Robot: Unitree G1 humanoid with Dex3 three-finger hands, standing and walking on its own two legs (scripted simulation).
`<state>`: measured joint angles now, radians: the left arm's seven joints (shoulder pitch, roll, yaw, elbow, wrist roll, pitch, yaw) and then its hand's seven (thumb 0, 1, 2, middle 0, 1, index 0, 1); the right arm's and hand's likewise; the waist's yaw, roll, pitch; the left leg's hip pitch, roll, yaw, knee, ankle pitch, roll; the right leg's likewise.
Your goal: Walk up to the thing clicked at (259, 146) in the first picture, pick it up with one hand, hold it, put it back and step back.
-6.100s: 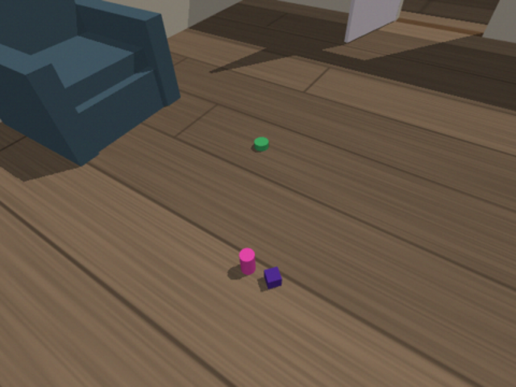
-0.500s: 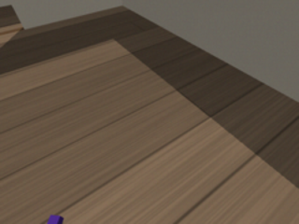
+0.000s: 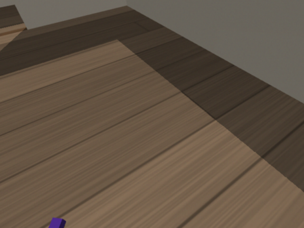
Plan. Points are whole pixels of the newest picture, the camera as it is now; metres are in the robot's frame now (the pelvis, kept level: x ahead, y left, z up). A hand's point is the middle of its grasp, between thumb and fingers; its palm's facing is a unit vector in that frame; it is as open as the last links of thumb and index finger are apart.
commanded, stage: stand
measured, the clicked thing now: out of the picture +0.60 +1.45 -0.76
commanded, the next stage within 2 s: walk up in 0.42 s
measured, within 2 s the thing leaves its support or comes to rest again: neither
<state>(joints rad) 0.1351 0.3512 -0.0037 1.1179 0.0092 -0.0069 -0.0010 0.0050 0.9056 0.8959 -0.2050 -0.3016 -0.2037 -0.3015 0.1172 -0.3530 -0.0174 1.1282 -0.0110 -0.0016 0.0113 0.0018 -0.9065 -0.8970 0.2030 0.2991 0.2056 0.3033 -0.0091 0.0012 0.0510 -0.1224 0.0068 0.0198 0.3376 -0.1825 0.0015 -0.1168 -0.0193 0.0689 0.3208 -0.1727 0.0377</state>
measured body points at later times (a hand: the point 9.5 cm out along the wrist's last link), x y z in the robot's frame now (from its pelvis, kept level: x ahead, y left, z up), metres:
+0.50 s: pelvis +0.02 +0.00 +0.00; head +0.01 -0.01 +0.45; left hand +0.09 +0.30 -0.13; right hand +0.09 -0.31 -0.13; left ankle +0.00 +0.12 -0.75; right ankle +0.00 -0.14 -0.74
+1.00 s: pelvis +0.16 -0.08 +0.00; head +0.15 -0.10 +0.44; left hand +0.18 +0.24 -0.11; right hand +0.21 -0.40 -0.13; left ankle +0.25 +0.08 -0.69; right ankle +0.14 -0.17 -0.75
